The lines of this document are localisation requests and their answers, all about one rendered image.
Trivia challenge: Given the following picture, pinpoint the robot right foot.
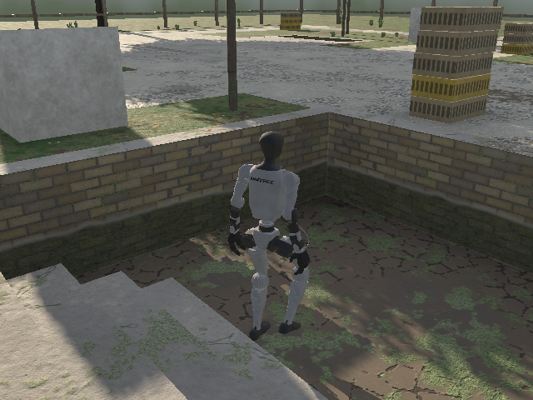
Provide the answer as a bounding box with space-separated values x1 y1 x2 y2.
278 320 301 334

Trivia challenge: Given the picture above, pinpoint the robot foot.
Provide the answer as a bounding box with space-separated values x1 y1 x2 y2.
278 320 301 334
249 321 271 341

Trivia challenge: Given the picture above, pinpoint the robot left hand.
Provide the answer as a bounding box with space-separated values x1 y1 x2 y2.
227 231 246 256

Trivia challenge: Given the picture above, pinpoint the right robot upper arm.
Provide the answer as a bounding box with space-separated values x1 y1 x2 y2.
281 170 300 220

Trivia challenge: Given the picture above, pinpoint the robot right hand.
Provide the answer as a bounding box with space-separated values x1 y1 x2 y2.
289 250 310 275

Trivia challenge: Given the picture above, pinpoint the right robot forearm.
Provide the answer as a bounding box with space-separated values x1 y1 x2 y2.
286 208 305 253

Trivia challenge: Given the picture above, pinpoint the left robot upper arm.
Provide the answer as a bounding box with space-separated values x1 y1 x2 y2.
231 164 254 208

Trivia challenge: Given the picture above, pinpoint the robot left foot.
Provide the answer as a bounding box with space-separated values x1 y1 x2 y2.
249 321 271 341

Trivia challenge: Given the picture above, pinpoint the left robot forearm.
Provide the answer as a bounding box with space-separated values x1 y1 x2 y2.
229 201 241 234

